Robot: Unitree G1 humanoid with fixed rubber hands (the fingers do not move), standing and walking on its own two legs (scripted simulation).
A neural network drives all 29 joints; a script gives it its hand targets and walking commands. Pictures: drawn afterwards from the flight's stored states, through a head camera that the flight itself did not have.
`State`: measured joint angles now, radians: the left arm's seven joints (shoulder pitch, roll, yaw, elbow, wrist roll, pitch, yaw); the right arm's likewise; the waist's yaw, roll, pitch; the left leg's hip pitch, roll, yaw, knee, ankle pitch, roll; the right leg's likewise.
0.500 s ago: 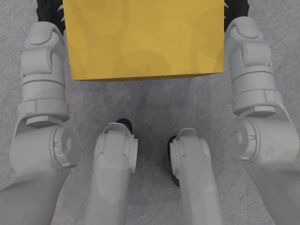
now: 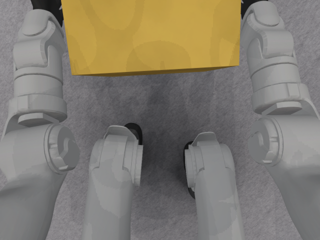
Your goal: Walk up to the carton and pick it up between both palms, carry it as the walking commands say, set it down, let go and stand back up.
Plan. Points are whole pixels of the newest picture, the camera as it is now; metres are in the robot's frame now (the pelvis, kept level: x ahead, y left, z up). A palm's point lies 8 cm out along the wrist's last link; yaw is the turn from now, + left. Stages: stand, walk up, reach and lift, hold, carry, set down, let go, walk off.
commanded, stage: set down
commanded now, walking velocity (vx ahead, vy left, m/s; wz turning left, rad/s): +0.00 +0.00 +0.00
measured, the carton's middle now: (154, 24) +0.54 +0.07 -0.23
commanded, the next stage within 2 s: none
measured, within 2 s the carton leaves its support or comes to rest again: rests again in 0.42 s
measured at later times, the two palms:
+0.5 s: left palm (56, 19) +0.51 +0.26 -0.16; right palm (247, 12) +0.56 -0.11 -0.17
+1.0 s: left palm (57, 19) +0.51 +0.26 -0.16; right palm (246, 13) +0.56 -0.12 -0.18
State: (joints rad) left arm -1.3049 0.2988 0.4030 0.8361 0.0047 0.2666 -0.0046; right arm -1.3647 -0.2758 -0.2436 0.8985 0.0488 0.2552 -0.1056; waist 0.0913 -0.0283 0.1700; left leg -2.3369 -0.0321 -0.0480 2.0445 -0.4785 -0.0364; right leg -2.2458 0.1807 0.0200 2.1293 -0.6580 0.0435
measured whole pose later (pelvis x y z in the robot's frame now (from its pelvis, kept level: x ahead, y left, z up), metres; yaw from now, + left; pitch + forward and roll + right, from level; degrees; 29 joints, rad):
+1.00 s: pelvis +0.00 +0.00 -0.02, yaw +0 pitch +39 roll +0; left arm -1.35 0.31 0.43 0.91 0.03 0.22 -0.03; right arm -1.42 -0.30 -0.22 0.98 0.03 0.22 -0.09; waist 0.10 -0.04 0.28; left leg -2.32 0.01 -0.03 2.12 -0.50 -0.02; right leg -2.24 0.15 0.00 2.21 -0.66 0.02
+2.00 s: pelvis -0.01 +0.01 -0.02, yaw +0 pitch +39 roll +0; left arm -1.39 0.43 0.26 1.14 -0.20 0.04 0.05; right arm -1.44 -0.41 -0.03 1.06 0.18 0.11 -0.11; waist 0.08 -0.01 0.32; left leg -2.33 0.01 0.00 2.13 -0.49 0.00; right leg -2.25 0.10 0.00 2.22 -0.66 0.02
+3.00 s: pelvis +0.02 +0.01 +0.18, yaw +0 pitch +47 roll -2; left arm -1.13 0.41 0.34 0.82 -0.10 0.23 -0.05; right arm -1.22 -0.38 -0.21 0.86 0.07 0.25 0.01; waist 0.07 -0.03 -0.03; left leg -1.87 -0.02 -0.02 1.42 -0.37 0.00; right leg -1.80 0.06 0.01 1.47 -0.49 0.01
